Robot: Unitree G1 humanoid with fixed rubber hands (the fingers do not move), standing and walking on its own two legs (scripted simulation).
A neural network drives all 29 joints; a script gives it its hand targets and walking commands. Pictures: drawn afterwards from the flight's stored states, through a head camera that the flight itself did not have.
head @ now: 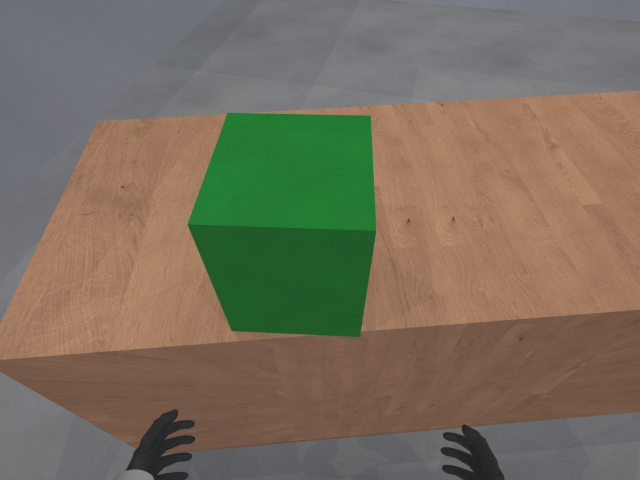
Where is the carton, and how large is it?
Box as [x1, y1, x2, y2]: [187, 113, 375, 336]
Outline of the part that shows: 227,113 187,224 231,330 359,336 375,235 370,116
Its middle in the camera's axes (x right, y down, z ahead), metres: -0.03 -0.02 +0.57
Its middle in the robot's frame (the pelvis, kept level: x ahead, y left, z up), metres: +0.45 +0.05 +0.04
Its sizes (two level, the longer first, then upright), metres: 0.210 0.200 0.250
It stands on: a pedestal, 0.69 m high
